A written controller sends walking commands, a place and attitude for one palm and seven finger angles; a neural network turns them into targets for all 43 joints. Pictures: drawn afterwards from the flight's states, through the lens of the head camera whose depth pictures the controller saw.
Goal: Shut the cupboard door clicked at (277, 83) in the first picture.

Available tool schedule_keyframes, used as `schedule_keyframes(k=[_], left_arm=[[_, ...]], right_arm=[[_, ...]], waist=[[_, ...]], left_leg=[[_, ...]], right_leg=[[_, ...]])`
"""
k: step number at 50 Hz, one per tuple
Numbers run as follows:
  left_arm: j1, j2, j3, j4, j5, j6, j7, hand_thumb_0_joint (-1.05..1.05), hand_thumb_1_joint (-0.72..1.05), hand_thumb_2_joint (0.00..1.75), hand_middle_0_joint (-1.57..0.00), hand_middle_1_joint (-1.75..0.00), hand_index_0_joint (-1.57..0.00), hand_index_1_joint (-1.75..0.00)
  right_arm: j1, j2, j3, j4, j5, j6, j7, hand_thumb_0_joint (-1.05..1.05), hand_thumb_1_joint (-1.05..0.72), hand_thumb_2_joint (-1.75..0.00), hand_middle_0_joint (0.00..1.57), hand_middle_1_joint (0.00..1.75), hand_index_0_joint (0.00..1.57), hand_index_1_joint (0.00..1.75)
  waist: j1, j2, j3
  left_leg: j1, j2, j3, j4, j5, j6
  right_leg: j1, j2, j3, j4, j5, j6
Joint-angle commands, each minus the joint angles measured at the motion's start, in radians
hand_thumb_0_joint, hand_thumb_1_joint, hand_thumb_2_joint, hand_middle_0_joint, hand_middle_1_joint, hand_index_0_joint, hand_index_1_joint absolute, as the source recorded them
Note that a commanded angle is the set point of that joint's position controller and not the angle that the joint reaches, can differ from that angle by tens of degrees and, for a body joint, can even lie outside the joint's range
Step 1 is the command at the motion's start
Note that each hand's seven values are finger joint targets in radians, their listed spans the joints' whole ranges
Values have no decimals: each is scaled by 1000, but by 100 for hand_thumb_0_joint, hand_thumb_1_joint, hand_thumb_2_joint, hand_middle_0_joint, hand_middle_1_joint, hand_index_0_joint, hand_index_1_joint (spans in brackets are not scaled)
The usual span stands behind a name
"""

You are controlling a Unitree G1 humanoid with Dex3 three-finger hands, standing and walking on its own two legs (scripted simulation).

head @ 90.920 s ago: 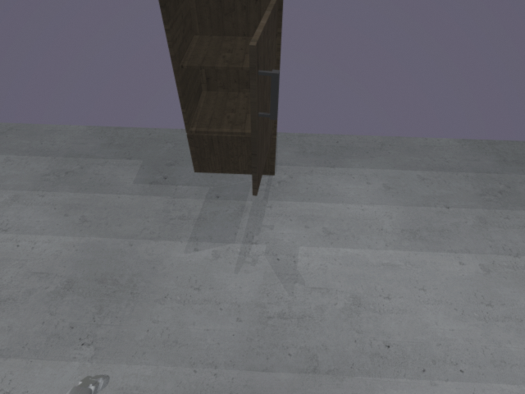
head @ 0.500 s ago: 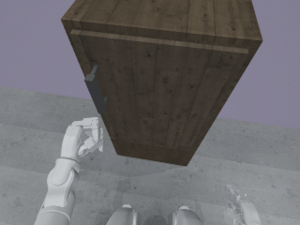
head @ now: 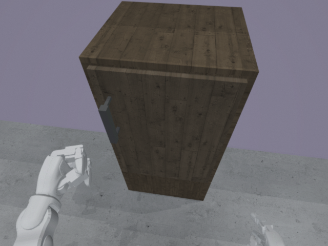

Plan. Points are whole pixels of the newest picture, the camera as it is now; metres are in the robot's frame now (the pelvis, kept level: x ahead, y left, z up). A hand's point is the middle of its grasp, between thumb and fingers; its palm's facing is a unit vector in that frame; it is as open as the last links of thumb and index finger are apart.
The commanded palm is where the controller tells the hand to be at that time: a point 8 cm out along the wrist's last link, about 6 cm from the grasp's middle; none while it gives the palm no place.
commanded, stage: draw the hand back to the body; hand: left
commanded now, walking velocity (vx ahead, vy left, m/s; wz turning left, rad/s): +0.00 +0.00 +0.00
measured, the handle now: (111, 120) +0.48 +0.19 +0.00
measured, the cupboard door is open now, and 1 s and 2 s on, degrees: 0 0 0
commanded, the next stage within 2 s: step back with the hand held close in 1.14 s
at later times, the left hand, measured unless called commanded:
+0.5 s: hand (27, 167) +0.23 +0.25 +0.16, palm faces +0.37 -0.86 -0.35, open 4.2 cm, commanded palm +0.19 +0.29 +0.18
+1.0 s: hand (0, 166) +0.21 +0.26 +0.20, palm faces +0.46 -0.80 -0.39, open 7.3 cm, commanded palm +0.16 +0.30 +0.23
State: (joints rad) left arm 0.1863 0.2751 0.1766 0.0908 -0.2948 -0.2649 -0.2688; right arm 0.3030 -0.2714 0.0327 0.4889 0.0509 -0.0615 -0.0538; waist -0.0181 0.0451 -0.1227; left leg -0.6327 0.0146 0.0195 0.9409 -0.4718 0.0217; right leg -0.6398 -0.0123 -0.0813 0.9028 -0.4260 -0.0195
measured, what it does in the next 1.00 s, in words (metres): rises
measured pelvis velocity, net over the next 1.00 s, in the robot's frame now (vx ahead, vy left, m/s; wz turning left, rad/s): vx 0.02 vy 0.00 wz -0.01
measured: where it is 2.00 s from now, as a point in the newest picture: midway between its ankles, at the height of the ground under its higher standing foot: outside the picture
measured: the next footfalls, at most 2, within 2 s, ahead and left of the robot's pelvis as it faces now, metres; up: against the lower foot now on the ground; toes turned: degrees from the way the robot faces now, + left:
none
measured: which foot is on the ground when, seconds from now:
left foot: down 0.00-1.00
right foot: down 0.00-1.00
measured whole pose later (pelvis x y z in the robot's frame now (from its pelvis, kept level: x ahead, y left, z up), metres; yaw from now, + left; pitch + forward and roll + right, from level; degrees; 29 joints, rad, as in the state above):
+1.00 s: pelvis +0.02 +0.00 +0.05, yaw +0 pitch -4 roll +0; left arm 0.45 0.32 0.33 -0.36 -0.07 -0.06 0.11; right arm 0.22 -0.24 0.02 0.63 0.01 -0.11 -0.07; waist 0.07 0.08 0.00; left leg -0.10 0.00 0.04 0.43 -0.28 0.02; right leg -0.13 -0.01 -0.06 0.44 -0.25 -0.01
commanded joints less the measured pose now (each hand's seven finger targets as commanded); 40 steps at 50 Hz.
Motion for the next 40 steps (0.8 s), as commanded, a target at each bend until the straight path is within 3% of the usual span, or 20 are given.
schedule_keyframes(k=[1, 2, 3, 4, 5, 6, 7, 13, 16, 19, 20, 26, 29, 30, 34, 35, 38, 40], left_arm=[[-124, 181, 98, -339, -29, -77, -1, 0, 90, 90, -122, -141, -122, -141], [-104, 204, 128, -323, -31, -66, 3, 0, 90, 90, -119, -138, -119, -138], [-97, 199, 129, -331, -34, -57, 0, 0, 90, 90, -116, -135, -116, -135], [-83, 306, 156, -336, 118, 7, 153, 0, 90, 90, -113, -132, -113, -132], [-48, 176, 65, -383, 135, 45, 220, 0, 90, 90, -111, -129, -111, -129], [-11, 159, 51, -404, 144, 74, 258, 0, 90, 90, -108, -126, -108, -126], [19, 147, 36, -418, 161, 95, 287, 0, 90, 90, -105, -123, -105, -123], [52, 198, 78, -527, 209, 147, 382, 0, 90, 90, -89, -105, -89, -105], [37, 203, 88, -558, 221, 162, 398, 0, 90, 90, -81, -96, -81, -96], [73, 224, 129, -556, 225, 172, 404, 0, 90, 90, -72, -87, -72, -87], [79, 197, 114, -560, 223, 176, 403, 0, 90, 90, -69, -84, -69, -84], [105, 213, 162, -606, 228, 173, 401, 0, 90, 90, -53, -66, -53, -66], [138, 248, 217, -661, 228, 162, 401, 0, 90, 90, -45, -57, -45, -57], [154, 238, 216, -661, 224, 162, 400, 0, 90, 90, -42, -54, -42, -54], [183, 286, 292, -695, 224, 152, 401, 0, 90, 90, -31, -42, -31, -42], [185, 266, 282, -688, 220, 152, 399, 0, 90, 90, -28, -39, -28, -39], [170, 279, 310, -711, 220, 140, 399, 0, 90, 90, -20, -30, -20, -30], [193, 226, 266, -657, 221, 145, 393, 0, 90, 90, -20, -30, -20, -30]], right_arm=[[-92, -102, -45, -173, 8, -88, -12, 0, -90, -90, 20, 30, 20, 30], [-89, -105, -45, -167, 8, -92, -13, 0, -90, -90, 20, 30, 20, 30], [-97, -105, -45, -166, 10, -97, -15, 0, -90, -90, 20, 30, 20, 30], [-123, -86, -66, -152, -1, -74, -36, 0, -90, -90, 20, 30, 20, 30], [-133, -62, -52, -174, -3, -69, -43, 0, -90, -90, 20, 30, 20, 30], [-118, -68, -53, -173, -3, -67, -46, 0, -90, -90, 20, 30, 20, 30], [-124, -67, -49, -165, -6, -64, -46, 0, -90, -90, 20, 30, 20, 30], [-152, -66, -38, -133, -17, -68, -59, 0, -90, -90, 20, 30, 20, 30], [-169, -63, -30, -112, -20, -79, -60, 0, -90, -90, 20, 30, 20, 30], [-182, -65, -30, -90, -23, -88, -58, 0, -90, -90, 20, 30, 20, 30], [-183, -57, -28, -86, -23, -88, -57, 0, -90, -90, 20, 30, 20, 30], [-199, -56, -26, -61, -31, -101, -38, 0, -90, -90, 20, 30, 20, 30], [-206, -59, -34, -55, -34, -113, -32, 0, -90, -90, 20, 30, 20, 30], [-205, -51, -31, -54, -36, -112, -29, 0, -90, -90, 20, 30, 20, 30], [-211, -53, -39, -45, -36, -116, -25, 0, -90, -90, 20, 30, 20, 30], [-213, -47, -38, -45, -35, -112, -24, 0, -90, -90, 20, 30, 20, 30], [-218, -49, -43, -40, -33, -110, -21, 0, -90, -90, 20, 30, 20, 30], [-209, -52, -44, -30, -34, -110, -18, 0, -90, -90, 20, 30, 20, 30]], waist=[[5, 30, -175], [9, 9, -154], [9, 26, -142], [62, -2, -149], [33, 12, -90], [28, 14, -66], [31, 47, -37], [40, -14, -52], [45, 16, -26], [55, -23, 18], [52, -14, 22], [68, 28, 56], [79, 22, 19], [79, 25, 25], [89, 14, 21], [85, 9, 40], [85, 26, 60], [75, 33, 95]], left_leg=[[100, -20, -43, -186, 218, 1], [93, -18, -46, -195, 200, -1], [103, -19, -42, -201, 196, -2], [113, -13, -39, -243, 203, 4], [137, -14, -29, -270, 184, 2], [151, -10, -35, -280, 173, -1], [166, -7, -35, -299, 162, -1], [298, 3, -35, -385, 260, 4], [353, 5, -39, -431, 301, 2], [375, 7, -36, -462, 334, 4], [392, 6, -34, -473, 349, 3], [438, 10, -35, -529, 398, -8], [472, 11, -27, -533, 471, -5], [469, 10, -26, -538, 476, -8], [479, 10, -15, -539, 517, -8], [480, 8, -12, -544, 504, -8], [482, 8, -11, -554, 470, -9], [481, 9, -7, -563, 464, -9]], right_leg=[[195, 24, 38, -156, 197, -3], [198, 24, 37, -168, 175, -2], [201, 24, 40, -178, 170, -3], [238, -8, 99, -247, 156, -19], [229, -16, 93, -273, 131, -9], [220, -15, 82, -279, 127, -6], [237, -16, 75, -290, 120, -8], [358, -12, 55, -351, 217, -5], [396, -10, 49, -379, 249, -5], [425, -5, 46, -418, 276, -3], [445, -10, 43, -421, 288, -3], [493, -6, 38, -462, 313, -4], [531, -4, 40, -473, 375, -1], [547, -9, 37, -471, 380, -2], [562, -3, 41, -486, 423, 1], [558, -5, 40, -488, 417, 1], [547, -2, 41, -502, 384, 2], [532, -4, 38, -509, 374, 3]])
